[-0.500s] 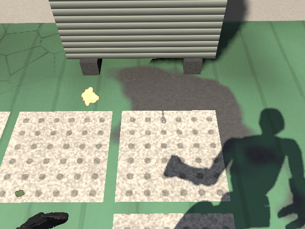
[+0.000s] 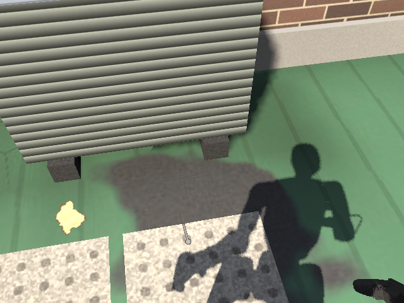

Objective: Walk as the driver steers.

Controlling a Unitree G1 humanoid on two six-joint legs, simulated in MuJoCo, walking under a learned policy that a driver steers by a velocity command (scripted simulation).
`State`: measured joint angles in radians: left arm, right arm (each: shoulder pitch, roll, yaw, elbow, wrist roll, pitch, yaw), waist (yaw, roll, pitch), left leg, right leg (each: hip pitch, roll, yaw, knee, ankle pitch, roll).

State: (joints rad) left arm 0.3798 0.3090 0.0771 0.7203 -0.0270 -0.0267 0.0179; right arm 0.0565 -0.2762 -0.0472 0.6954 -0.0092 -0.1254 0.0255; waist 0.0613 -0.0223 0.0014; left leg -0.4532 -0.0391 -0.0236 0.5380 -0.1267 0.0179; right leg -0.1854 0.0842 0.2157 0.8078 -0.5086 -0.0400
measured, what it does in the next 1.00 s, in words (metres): walks ahead, turning left: right foot, then left foot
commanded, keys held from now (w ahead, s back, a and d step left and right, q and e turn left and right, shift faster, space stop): w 0.20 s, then w+q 0.20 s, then q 0.60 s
